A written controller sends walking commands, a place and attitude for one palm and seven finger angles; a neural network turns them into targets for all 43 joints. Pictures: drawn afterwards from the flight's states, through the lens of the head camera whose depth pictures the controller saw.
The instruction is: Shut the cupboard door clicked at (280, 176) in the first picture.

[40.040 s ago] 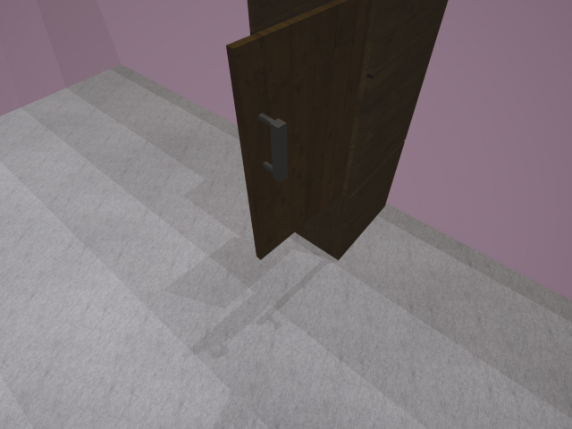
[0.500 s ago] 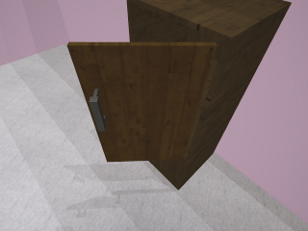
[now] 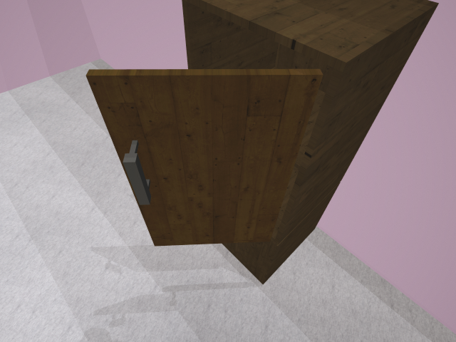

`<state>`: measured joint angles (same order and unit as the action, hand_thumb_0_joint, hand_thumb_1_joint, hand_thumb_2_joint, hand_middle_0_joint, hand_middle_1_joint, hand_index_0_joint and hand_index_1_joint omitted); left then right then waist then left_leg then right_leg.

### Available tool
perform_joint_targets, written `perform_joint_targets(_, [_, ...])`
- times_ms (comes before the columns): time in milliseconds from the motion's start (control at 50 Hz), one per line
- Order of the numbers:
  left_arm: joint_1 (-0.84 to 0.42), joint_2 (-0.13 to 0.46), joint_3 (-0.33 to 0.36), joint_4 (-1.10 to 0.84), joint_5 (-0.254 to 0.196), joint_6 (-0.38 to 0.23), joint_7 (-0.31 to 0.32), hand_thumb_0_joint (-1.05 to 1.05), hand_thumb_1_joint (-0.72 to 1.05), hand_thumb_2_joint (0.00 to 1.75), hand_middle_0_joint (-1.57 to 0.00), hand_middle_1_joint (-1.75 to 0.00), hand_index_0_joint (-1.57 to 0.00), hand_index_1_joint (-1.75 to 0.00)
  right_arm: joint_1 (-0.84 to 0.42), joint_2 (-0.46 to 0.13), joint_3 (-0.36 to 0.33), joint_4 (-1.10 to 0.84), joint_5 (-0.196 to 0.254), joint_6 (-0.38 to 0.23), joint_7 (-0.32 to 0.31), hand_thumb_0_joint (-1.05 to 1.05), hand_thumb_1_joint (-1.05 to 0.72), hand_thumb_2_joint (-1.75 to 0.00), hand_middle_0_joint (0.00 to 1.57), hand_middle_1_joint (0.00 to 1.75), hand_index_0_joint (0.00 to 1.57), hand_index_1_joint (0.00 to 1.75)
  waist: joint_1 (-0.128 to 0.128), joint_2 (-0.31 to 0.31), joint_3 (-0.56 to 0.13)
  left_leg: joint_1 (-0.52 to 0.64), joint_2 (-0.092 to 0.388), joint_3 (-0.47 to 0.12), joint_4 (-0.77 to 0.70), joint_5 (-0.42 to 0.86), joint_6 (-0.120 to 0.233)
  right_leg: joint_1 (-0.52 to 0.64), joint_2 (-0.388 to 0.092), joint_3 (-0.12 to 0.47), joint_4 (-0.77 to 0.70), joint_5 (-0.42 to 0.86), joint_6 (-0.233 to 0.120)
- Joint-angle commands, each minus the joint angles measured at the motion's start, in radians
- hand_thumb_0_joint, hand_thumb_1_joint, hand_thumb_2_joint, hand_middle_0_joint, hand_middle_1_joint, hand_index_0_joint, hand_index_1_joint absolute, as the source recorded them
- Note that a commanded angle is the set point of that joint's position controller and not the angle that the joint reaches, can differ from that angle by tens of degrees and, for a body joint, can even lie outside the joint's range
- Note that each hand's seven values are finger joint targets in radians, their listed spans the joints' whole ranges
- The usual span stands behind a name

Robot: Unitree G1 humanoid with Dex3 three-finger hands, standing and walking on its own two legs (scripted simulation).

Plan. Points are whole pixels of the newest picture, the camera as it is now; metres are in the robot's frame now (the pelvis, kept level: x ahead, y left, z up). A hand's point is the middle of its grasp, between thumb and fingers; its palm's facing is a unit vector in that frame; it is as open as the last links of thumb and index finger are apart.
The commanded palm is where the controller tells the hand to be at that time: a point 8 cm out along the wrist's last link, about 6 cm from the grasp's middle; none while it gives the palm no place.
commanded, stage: come to a stop and stand still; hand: left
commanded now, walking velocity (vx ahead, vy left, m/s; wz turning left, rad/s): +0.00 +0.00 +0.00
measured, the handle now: (140, 173) +0.41 +0.21 +0.04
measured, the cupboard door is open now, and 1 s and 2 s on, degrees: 49 49 49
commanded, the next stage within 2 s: look again from close up in 0.04 s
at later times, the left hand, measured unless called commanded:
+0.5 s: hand out of the picture +0.01 +0.18 -0.18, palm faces +0.03 -0.98 -0.20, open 7.4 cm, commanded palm none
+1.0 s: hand (137, 297) +0.19 +0.16 +0.00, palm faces +0.11 -0.99 -0.01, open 6.8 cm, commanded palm +0.10 +0.22 -0.05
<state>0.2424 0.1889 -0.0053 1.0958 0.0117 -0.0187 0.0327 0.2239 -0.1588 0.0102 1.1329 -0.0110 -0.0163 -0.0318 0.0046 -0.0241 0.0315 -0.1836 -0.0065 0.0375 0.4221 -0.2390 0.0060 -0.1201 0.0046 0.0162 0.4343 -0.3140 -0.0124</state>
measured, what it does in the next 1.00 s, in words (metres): stands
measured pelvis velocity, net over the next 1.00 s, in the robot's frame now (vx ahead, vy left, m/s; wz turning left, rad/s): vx -0.04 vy -0.02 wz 0.00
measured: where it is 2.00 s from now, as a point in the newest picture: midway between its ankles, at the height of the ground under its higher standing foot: outside the picture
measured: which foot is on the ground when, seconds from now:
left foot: down 0.00-1.00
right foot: down 0.00-1.00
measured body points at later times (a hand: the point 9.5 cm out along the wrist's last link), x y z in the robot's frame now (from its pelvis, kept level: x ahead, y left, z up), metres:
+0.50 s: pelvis +0.01 +0.00 +0.00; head +0.03 +0.00 +0.45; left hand +0.01 +0.23 -0.16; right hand +0.03 -0.23 -0.16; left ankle -0.01 +0.11 -0.74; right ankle -0.05 -0.11 -0.74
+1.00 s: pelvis -0.04 -0.02 -0.05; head -0.02 -0.03 +0.40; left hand +0.17 +0.21 +0.01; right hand +0.14 -0.26 -0.13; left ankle -0.01 +0.12 -0.74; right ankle -0.05 -0.10 -0.74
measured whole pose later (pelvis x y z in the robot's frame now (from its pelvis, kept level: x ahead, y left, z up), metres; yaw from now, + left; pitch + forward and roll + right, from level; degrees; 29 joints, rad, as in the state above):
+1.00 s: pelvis -0.04 -0.02 -0.05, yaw +0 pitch +9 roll +3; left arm 0.32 0.15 0.16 0.18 -0.24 -0.53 -0.18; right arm 0.19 -0.21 -0.04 0.70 0.00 -0.28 0.00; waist -0.01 -0.04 -0.14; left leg -0.62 -0.01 0.03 0.84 -0.37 -0.02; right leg -0.59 -0.01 -0.02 0.93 -0.48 -0.05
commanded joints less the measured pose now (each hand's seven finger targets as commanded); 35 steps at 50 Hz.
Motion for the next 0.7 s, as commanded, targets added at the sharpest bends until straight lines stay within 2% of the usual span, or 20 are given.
perform_joint_targets(0, [0.053,0.109,0.02,-0.024,0.001,-0.01,0.009,0.0,0.9,0.9,-0.2,-0.3,-0.2,-0.3,0.035,-0.111,-0.017,-0.027,-0.001,-0.013,-0.003,0.0,-0.9,-0.9,0.2,0.3,0.2,0.3,0.0,0.02,-0.023,0.063,0.105,-0.076,-0.043,0.279,0.019,-0.028,-0.112,0.057,-0.062,0.336,-0.014])
perform_joint_targets(220, [0.054,0.105,0.021,-0.014,0.001,-0.011,0.01,0.0,0.9,0.9,-0.2,-0.3,-0.2,-0.3,0.031,-0.113,-0.017,-0.016,-0.001,-0.013,-0.005,0.0,-0.9,-0.9,0.2,0.3,0.2,0.3,-0.001,0.015,-0.008,0.071,0.105,-0.079,-0.059,0.272,0.018,-0.027,-0.113,0.056,-0.08,0.33,-0.013])
perform_joint_targets(240, [0.057,0.101,0.021,-0.017,0.002,-0.01,0.009,0.0,0.9,0.9,-0.2,-0.3,-0.2,-0.3,0.029,-0.105,-0.016,-0.015,0.001,-0.014,-0.005,0.0,-0.9,-0.9,0.2,0.3,0.2,0.3,0.004,0.002,0.015,0.06,0.103,-0.08,-0.064,0.256,0.021,-0.03,-0.109,0.053,-0.089,0.312,-0.011])
perform_joint_targets(280, [0.062,0.103,0.02,-0.012,0.001,-0.011,0.009,0.0,0.9,0.9,-0.2,-0.3,-0.2,-0.3,0.025,-0.11,-0.017,-0.014,-0.001,-0.014,-0.004,0.0,-0.9,-0.9,0.2,0.3,0.2,0.3,0.002,0.021,0.001,0.068,0.101,-0.081,-0.063,0.25,0.018,-0.03,-0.113,0.059,-0.092,0.306,-0.013])
perform_joint_targets(420, [0.057,0.11,0.023,-0.011,0.0,-0.014,0.008,0.0,0.9,0.9,-0.2,-0.3,-0.2,-0.3,0.021,-0.117,-0.02,-0.013,-0.001,-0.016,-0.006,0.0,-0.9,-0.9,0.2,0.3,0.2,0.3,0.0,0.023,-0.023,0.081,0.103,-0.082,-0.059,0.28,0.017,-0.014,-0.113,0.059,-0.09,0.342,-0.014])
perform_joint_targets(500, [0.061,0.111,0.023,-0.008,0.0,-0.015,0.009,0.0,0.9,0.9,-0.2,-0.3,-0.2,-0.3,0.016,-0.118,-0.021,-0.01,-0.001,-0.016,-0.007,0.0,-0.9,-0.9,0.2,0.3,0.2,0.3,0.0,0.023,-0.022,0.083,0.102,-0.083,-0.058,0.28,0.015,-0.013,-0.114,0.059,-0.093,0.351,-0.014])
perform_joint_targets(540, [0.067,0.108,0.024,-0.009,0.002,-0.015,0.009,0.0,0.9,0.9,-0.2,-0.3,-0.2,-0.3,0.012,-0.112,-0.021,-0.009,0.001,-0.017,-0.007,0.0,-0.9,-0.9,0.2,0.3,0.2,0.3,0.005,0.015,0.001,0.075,0.101,-0.081,-0.061,0.279,0.017,-0.016,-0.113,0.055,-0.099,0.354,-0.012])
perform_joint_targets(580, [0.065,0.11,0.023,-0.005,0.0,-0.015,0.008,0.0,0.9,0.9,-0.2,-0.3,-0.2,-0.3,0.01,-0.118,-0.021,-0.007,-0.001,-0.015,-0.007,0.0,-0.9,-0.9,0.2,0.3,0.2,0.3,0.003,0.026,-0.002,0.075,0.101,-0.083,-0.063,0.268,0.014,-0.02,-0.116,0.056,-0.099,0.342,-0.013])
perform_joint_targets(640, [0.069,0.111,0.024,-0.009,0.001,-0.017,0.009,0.0,0.9,0.9,-0.2,-0.3,-0.2,-0.3,0.009,-0.114,-0.022,-0.007,0.001,-0.016,-0.007,0.0,-0.9,-0.9,0.2,0.3,0.2,0.3,0.005,0.001,-0.01,0.081,0.102,-0.08,-0.061,0.274,0.016,-0.009,-0.113,0.054,-0.103,0.361,-0.012])
perform_joint_targets(660, [0.06,0.111,0.024,-0.007,0.0,-0.016,0.008,0.0,0.9,0.9,-0.2,-0.3,-0.2,-0.3,0.008,-0.122,-0.022,-0.007,-0.001,-0.016,-0.007,0.0,-0.9,-0.9,0.2,0.3,0.2,0.3,0.002,0.011,-0.007,0.076,0.101,-0.085,-0.062,0.274,0.015,-0.012,-0.114,0.056,-0.1,0.357,-0.013])
perform_joint_targets(680, [0.16,0.091,0.019,0.014,0.019,-0.042,0.05,0.0,0.9,0.9,-0.2,-0.3,-0.2,-0.3,-0.034,-0.133,-0.028,-0.081,0.009,-0.026,0.003,0.0,-0.9,-0.9,0.2,0.3,0.2,0.3,0.021,0.05,0.009,0.031,0.101,-0.026,0.177,0.396,-0.005,-0.064,-0.157,0.115,-0.071,0.746,0.027])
